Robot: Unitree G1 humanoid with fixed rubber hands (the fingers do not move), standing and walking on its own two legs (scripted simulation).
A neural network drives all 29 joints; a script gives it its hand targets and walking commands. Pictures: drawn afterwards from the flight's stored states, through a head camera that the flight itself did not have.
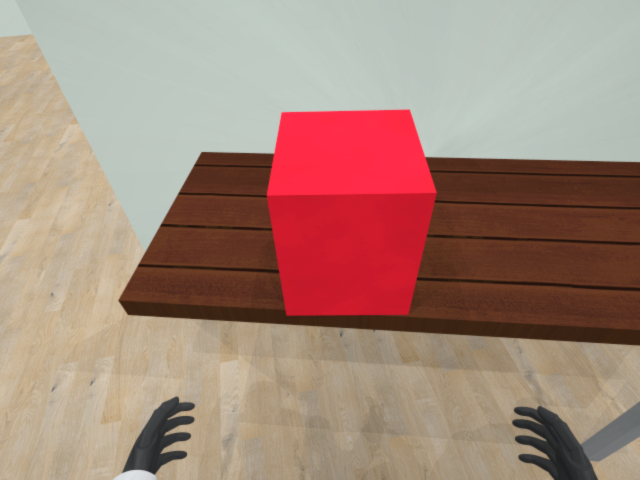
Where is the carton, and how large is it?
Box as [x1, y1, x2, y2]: [267, 110, 436, 315]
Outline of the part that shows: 409,110 317,111 281,113 267,191 267,199 286,315 408,313 436,193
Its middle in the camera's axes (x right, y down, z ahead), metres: +0.04 -0.05 +0.61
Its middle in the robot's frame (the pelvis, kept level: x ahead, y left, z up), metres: +0.50 +0.00 +0.07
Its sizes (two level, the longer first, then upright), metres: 0.210 0.200 0.250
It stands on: a table, 0.71 m high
